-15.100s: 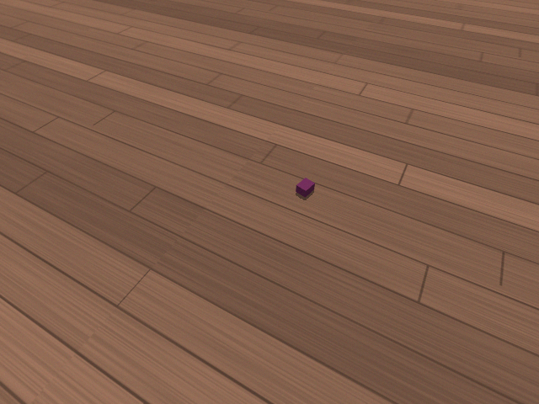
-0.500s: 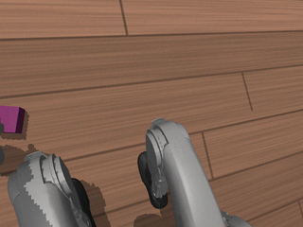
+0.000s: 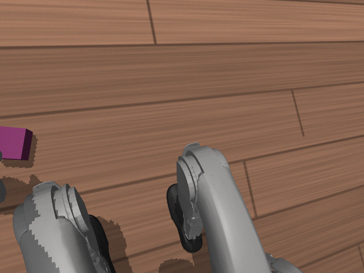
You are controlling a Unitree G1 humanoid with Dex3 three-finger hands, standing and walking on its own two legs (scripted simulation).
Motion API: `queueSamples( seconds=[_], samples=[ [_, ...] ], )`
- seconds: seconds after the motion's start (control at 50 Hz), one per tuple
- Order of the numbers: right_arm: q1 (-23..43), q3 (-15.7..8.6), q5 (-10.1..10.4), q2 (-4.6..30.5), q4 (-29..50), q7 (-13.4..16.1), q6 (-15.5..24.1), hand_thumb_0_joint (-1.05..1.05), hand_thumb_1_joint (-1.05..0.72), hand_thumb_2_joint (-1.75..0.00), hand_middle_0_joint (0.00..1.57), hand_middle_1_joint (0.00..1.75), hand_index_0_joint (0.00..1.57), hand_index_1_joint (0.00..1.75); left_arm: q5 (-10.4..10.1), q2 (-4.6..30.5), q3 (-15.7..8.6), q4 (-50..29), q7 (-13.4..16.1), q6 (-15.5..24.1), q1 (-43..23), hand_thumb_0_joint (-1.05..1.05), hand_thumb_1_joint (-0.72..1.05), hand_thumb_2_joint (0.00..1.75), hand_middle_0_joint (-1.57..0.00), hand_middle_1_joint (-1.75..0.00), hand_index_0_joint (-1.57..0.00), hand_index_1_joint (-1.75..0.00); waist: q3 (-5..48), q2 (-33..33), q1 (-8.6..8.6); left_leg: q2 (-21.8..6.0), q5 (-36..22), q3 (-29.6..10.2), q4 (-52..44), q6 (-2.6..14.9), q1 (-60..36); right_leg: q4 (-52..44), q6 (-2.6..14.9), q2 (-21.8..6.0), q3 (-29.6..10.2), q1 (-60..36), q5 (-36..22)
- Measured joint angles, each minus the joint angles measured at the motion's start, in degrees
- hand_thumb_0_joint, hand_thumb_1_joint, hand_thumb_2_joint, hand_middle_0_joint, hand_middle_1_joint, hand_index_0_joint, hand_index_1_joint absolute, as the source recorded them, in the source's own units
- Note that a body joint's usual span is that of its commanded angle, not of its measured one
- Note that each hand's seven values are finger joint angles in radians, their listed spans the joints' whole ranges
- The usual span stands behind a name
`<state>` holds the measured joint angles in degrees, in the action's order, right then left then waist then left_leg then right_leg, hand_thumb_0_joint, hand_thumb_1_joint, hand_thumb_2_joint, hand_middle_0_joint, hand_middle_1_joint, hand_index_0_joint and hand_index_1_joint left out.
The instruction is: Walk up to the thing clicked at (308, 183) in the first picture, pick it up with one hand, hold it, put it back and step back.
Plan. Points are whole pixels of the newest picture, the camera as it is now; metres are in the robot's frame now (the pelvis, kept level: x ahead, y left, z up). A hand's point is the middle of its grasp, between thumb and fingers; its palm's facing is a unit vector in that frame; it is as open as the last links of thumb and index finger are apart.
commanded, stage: rise first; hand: left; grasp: from above
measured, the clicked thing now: (13, 143) +0.44 +0.31 -0.30
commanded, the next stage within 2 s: none
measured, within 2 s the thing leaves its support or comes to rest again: neither
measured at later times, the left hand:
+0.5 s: hand out of the picture +0.40 +0.35 -0.19, palm faces +0.05 -0.45 -0.89, open 12.8 cm
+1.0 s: hand out of the picture +0.40 +0.36 -0.19, palm faces +0.04 -0.45 -0.89, open 12.5 cm
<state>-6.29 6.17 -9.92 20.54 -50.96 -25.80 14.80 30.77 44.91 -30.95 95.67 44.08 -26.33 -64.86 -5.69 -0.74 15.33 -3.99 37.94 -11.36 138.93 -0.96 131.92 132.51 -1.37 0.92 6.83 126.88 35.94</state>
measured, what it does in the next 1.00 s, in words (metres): stands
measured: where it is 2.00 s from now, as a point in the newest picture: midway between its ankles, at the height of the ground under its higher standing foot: (146, 246)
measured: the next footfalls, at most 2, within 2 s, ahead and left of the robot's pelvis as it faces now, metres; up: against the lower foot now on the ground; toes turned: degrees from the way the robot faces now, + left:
none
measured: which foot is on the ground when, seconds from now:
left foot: down 0.00-1.00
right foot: down 0.00-1.00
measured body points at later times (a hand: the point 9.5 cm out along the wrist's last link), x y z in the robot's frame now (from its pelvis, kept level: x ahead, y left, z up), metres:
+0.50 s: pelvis +0.00 +0.00 +0.00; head +0.26 +0.07 +0.35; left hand +0.40 +0.37 -0.14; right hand +0.02 -0.27 -0.09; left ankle +0.08 +0.14 -0.29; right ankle +0.12 -0.12 -0.29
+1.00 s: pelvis +0.00 +0.00 +0.00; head +0.26 +0.07 +0.35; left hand +0.40 +0.38 -0.14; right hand +0.02 -0.27 -0.10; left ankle +0.08 +0.14 -0.29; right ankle +0.12 -0.12 -0.29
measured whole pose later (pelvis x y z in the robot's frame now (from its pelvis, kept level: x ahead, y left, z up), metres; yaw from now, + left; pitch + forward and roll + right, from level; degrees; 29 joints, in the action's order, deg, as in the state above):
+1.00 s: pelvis +0.00 +0.00 +0.00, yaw +0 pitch +28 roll -9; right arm -5.4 7.8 -10.5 20.8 -51.2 -25.8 16.5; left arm 31.2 47.8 -30.1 96.8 43.6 -25.5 -65.8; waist -7.4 -2.1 16.1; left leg -3.7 38.0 -12.0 140.0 -1.2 131.5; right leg 133.3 -1.3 1.0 7.2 126.4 35.9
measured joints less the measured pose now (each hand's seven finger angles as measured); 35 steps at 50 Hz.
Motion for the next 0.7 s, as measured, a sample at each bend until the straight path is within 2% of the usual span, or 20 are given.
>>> queueSamples(
  seconds=[0.06, 0.22, 0.32, 0.42, 0.56, 0.7],
  samples=[
    [0.3, 0.2, -0.3, -0.1, 0.1, 0.0, 0.1, 0.00, -0.93, -0.91, 0.19, 0.30, 0.19, 0.30, 0.0, 0.1, 0.7, 0.4, 0.0, 0.0, 0.0, 0.00, -0.34, 0.86, -0.28, -0.83, -0.25, -0.85, -0.2, -0.3, 0.09, 0.1, 0.0, 0.2, -0.1, 0.04, -0.2, 0.1, -0.02, -0.1, -0.2, -0.2, 0.1],
    [0.9, 0.4, -0.4, 0.0, 0.2, -0.1, 0.4, 0.00, -0.93, -0.91, 0.19, 0.30, 0.19, 0.30, 0.1, 0.7, 0.5, 0.4, 0.4, 0.4, -0.5, 0.00, -0.32, 0.85, -0.30, -0.81, -0.27, -0.83, -0.8, -0.9, 0.14, 0.2, -0.1, -0.1, 0.1, -0.09, -0.2, 0.1, 0.06, -0.1, 0.1, -0.3, 0.0],
    [0.8, 0.8, -0.8, 0.3, 0.3, -0.2, 0.6, 0.00, -0.93, -0.91, 0.19, 0.30, 0.19, 0.30, 0.0, 1.2, 1.2, 1.3, 0.8, 0.4, -1.2, 0.00, -0.31, 0.84, -0.31, -0.79, -0.28, -0.82, -1.2, -1.2, 0.51, 0.2, 0.0, -0.1, 0.2, -0.21, -0.5, 0.3, 0.13, -0.1, 0.1, -0.4, 0.1],
    [1.0, 1.1, -0.9, 0.6, 0.4, -0.3, 0.6, 0.00, -0.93, -0.91, 0.19, 0.30, 0.19, 0.30, -0.5, 1.7, 0.0, 0.6, 0.8, 0.5, -1.3, 0.00, -0.31, 0.84, -0.32, -0.78, -0.29, -0.81, -1.8, -1.1, 0.90, 0.2, 0.0, -0.5, 0.4, -0.22, -0.5, 0.2, 0.09, 0.0, 0.4, -0.6, 0.0],
    [0.6, 1.1, -0.6, 0.6, 0.2, -0.4, 0.3, 0.00, -0.93, -0.91, 0.19, 0.30, 0.19, 0.30, -0.2, 1.8, -0.5, -0.5, 0.3, 0.0, -0.6, 0.00, -0.29, 0.82, -0.34, -0.75, -0.31, -0.79, -1.8, -0.8, 0.84, 0.1, 0.1, -0.6, 0.5, -0.18, -0.4, 0.2, 0.04, 0.1, 0.4, -0.5, 0.0],
    [0.4, 1.3, -0.5, 0.5, -0.1, -0.4, 0.5, 0.00, -0.93, -0.91, 0.19, 0.30, 0.19, 0.30, -0.6, 1.9, 1.1, 0.1, -0.5, 0.0, -0.3, 0.00, -0.27, 0.81, -0.35, -0.73, -0.32, -0.77, -1.5, -0.6, 0.60, 0.1, 0.1, -0.3, 0.6, -0.14, -0.3, 0.5, 0.01, 0.1, 0.2, -0.2, 0.0]
  ],
)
